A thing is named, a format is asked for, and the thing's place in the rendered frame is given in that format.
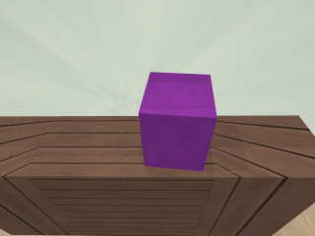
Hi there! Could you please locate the carton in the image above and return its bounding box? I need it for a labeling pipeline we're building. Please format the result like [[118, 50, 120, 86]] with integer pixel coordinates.
[[138, 72, 218, 172]]

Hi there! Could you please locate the pedestal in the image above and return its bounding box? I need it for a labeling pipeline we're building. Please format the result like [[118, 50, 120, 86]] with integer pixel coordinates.
[[0, 115, 315, 236]]

